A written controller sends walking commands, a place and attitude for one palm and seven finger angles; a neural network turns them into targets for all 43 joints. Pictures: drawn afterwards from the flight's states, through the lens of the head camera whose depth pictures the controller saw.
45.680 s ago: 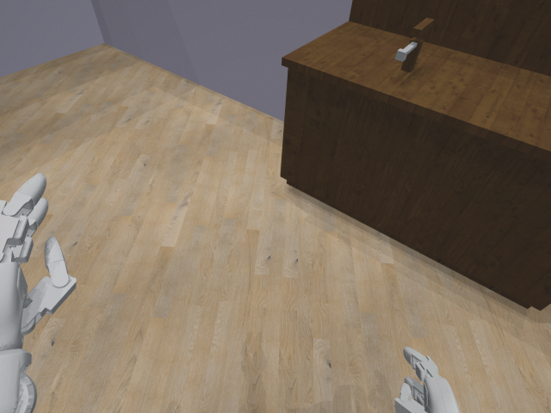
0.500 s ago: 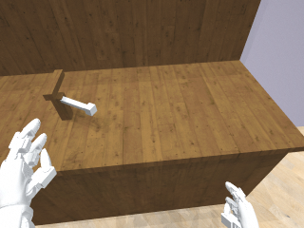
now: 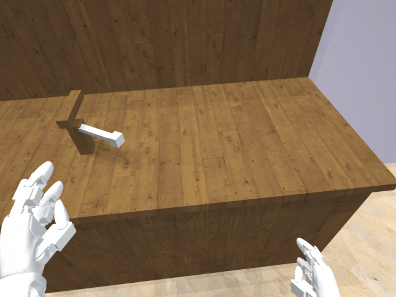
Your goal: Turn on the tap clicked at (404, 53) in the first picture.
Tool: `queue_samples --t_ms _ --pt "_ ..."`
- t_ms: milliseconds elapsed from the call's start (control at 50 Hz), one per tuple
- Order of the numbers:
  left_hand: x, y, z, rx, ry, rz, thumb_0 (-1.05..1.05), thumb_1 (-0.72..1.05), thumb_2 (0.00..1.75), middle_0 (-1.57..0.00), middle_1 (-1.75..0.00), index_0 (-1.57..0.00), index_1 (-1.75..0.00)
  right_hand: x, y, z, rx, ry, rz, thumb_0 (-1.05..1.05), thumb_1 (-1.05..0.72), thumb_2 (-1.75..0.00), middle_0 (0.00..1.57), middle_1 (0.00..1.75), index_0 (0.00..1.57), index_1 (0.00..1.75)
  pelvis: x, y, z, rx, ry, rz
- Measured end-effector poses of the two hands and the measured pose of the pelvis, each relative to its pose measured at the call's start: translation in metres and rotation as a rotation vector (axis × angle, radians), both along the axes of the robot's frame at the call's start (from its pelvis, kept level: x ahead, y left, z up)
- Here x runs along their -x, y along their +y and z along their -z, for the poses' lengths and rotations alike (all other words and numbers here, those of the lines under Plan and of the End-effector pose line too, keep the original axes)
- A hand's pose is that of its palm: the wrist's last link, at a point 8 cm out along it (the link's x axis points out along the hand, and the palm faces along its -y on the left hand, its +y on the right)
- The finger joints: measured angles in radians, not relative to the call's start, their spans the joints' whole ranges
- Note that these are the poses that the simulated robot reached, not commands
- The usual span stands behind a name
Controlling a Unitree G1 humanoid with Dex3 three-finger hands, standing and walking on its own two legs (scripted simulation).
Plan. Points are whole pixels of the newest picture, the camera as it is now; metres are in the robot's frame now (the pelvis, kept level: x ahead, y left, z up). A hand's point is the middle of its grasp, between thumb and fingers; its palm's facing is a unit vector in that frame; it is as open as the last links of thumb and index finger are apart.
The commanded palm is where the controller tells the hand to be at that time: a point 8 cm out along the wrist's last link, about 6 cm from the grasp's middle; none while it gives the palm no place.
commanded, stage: turn the palm inward beside the body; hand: left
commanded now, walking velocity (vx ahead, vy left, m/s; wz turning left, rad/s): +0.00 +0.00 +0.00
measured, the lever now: (116, 139) +0.45 +0.27 +0.07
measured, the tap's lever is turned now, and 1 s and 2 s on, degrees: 59 59 59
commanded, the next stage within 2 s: reach beside the lever's end, fingers flat in 0.32 s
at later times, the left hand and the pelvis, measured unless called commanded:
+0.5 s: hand (85, 217) +0.20 +0.21 +0.14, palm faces +0.41 -0.90 -0.13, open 7.4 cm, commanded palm +0.16 +0.27 +0.14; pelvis +0.02 -0.01 +0.00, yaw +0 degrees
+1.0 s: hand (69, 203) +0.23 +0.26 +0.12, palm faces +0.46 -0.88 -0.14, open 7.5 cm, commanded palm +0.19 +0.31 +0.12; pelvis +0.02 +0.00 +0.01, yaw -1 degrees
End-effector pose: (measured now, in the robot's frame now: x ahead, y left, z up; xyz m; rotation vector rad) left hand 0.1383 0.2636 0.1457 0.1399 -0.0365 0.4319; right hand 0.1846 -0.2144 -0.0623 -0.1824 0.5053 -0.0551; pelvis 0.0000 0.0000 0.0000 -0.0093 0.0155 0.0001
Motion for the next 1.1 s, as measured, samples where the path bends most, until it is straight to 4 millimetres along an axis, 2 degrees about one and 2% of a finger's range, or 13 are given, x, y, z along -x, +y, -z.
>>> queue_samples --t_ms 480,680,840,1100 --pt "-0.018 -0.015 0.003 0.010 0.027 0.004 0.02 0.90 0.90 -0.20 -0.31 -0.20 -0.30 -0.021 -0.018 0.002 -0.001 0.000 0.004 0.01 -0.90 -0.90 0.20 0.30 0.20 0.30 -0.019 -0.014 -0.001 -0.006 0.024 -0.005" --pt "-0.032 0.013 0.011 -0.001 0.045 -0.056 0.02 0.90 0.90 -0.20 -0.31 -0.20 -0.30 -0.020 -0.022 0.007 0.010 0.045 0.024 0.01 -0.90 -0.90 0.20 0.30 0.20 0.30 -0.021 -0.015 -0.002 -0.004 0.035 -0.006" --pt "-0.047 0.019 0.015 0.011 0.041 -0.012 0.02 0.90 0.90 -0.20 -0.30 -0.20 -0.30 -0.013 -0.022 0.008 0.014 0.059 0.049 0.01 -0.90 -0.90 0.20 0.30 0.20 0.30 -0.023 -0.009 -0.004 -0.006 0.041 0.003" --pt "-0.051 0.054 0.025 0.013 0.038 -0.073 0.02 0.90 0.90 -0.19 -0.29 -0.20 -0.29 -0.002 -0.018 0.008 0.036 0.097 0.071 0.01 -0.90 -0.90 0.20 0.30 0.20 0.30 -0.018 0.000 -0.005 -0.001 0.042 0.008"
